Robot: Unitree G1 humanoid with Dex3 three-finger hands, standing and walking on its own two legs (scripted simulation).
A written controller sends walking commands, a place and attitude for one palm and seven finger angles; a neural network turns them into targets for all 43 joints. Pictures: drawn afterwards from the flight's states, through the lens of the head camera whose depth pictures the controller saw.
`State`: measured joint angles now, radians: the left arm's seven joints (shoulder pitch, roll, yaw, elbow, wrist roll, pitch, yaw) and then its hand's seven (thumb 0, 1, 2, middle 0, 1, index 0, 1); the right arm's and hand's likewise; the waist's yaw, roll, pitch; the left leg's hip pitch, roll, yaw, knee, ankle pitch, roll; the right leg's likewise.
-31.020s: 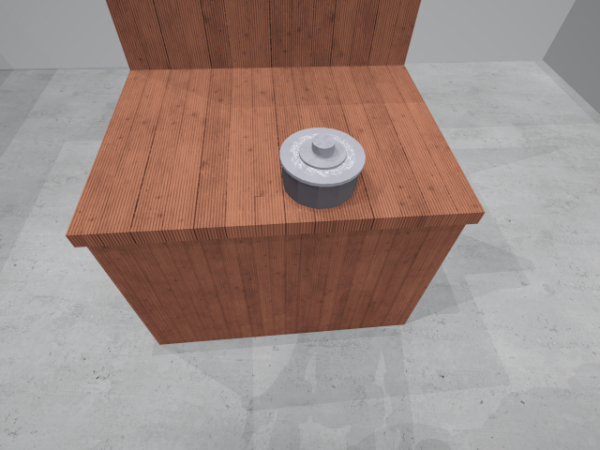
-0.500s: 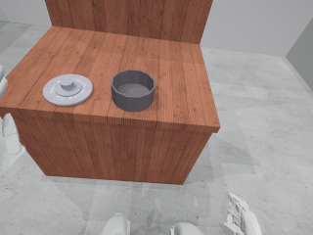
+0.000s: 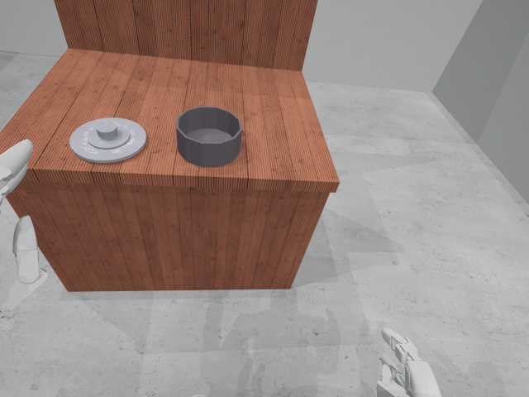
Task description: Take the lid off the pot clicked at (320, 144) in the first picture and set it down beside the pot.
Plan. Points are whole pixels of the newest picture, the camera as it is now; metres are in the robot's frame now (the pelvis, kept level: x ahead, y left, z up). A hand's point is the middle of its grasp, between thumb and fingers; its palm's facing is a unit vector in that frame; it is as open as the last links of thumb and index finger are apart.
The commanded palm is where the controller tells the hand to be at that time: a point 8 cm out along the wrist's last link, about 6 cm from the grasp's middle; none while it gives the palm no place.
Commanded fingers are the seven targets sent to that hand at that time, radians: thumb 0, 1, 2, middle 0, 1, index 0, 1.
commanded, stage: stop stepping back and stand still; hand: left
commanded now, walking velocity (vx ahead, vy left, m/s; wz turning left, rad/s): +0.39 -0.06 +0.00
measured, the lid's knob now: (107, 129) +0.72 +0.40 -0.05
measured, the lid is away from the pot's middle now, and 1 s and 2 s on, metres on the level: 0.25 0.25 0.25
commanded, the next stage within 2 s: let the arm hang, fingers relaxed in 0.78 s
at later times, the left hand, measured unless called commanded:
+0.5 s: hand out of the picture +0.13 +0.28 +0.17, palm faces +0.28 -0.85 -0.45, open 7.4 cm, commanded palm none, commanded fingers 0.00 0.90 0.90 -0.20 -0.30 -0.20 -0.30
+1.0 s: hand out of the picture +0.01 +0.21 -0.16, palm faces +0.01 -0.99 -0.17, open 7.2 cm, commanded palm none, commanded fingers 0.00 0.90 0.90 -0.20 -0.30 -0.20 -0.30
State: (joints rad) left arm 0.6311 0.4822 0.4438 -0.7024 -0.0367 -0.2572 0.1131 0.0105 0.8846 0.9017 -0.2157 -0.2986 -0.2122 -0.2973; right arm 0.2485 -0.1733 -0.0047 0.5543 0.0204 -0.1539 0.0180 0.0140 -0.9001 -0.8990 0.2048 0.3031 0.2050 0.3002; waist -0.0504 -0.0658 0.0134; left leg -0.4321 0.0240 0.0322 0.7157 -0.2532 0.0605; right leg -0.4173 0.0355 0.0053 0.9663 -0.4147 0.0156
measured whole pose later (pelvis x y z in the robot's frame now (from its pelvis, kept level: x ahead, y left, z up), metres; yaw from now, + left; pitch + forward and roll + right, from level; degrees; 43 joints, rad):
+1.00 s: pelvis -0.07 +0.02 +0.00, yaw +3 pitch +3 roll -2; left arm 0.23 0.19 0.04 0.86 0.02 0.02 0.00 -0.04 0.94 0.90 -0.21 -0.30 -0.20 -0.29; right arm 0.55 -0.20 -0.06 0.95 -0.02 0.01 -0.04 0.01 -0.90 -0.90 0.20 0.30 0.20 0.30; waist -0.06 -0.01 0.03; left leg -0.35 -0.02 -0.03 0.77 -0.46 0.04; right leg -0.34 0.03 -0.01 0.61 -0.31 -0.01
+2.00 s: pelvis +0.04 +0.03 +0.01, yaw +3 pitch +0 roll +0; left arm 0.24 0.16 0.03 1.04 0.00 0.00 0.05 0.00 0.92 0.90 -0.20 -0.30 -0.20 -0.29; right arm 0.32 -0.11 -0.04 1.10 0.00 0.00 -0.04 0.01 -0.91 -0.90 0.20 0.30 0.20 0.30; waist -0.02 -0.02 0.04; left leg -0.16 0.00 0.04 0.55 -0.39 0.02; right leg -0.08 0.00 -0.01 0.49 -0.41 -0.01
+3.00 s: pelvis +0.01 +0.03 +0.02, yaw +4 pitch +0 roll +0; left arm 0.30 0.13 0.01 1.11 0.00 -0.01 0.05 0.00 0.91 0.90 -0.20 -0.30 -0.20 -0.29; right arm 0.31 -0.10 -0.03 1.13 0.00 -0.01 -0.04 0.01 -0.91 -0.90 0.20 0.30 0.20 0.30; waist -0.01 -0.01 0.04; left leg -0.17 -0.01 0.04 0.47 -0.30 0.03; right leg -0.09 -0.01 -0.02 0.42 -0.33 0.01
